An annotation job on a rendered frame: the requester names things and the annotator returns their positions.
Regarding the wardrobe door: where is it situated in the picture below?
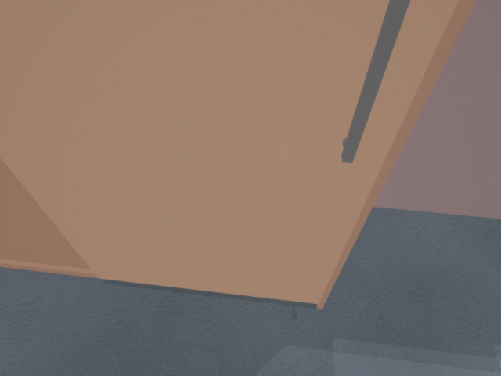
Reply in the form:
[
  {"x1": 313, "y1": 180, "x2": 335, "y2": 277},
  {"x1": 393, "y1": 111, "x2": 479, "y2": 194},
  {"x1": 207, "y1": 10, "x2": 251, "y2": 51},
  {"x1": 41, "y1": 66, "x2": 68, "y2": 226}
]
[
  {"x1": 0, "y1": 0, "x2": 459, "y2": 304},
  {"x1": 0, "y1": 158, "x2": 90, "y2": 269}
]

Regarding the handle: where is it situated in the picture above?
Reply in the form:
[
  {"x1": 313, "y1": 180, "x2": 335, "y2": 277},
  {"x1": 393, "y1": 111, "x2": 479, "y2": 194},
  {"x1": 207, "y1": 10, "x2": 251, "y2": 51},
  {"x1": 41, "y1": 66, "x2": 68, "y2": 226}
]
[{"x1": 341, "y1": 0, "x2": 410, "y2": 163}]

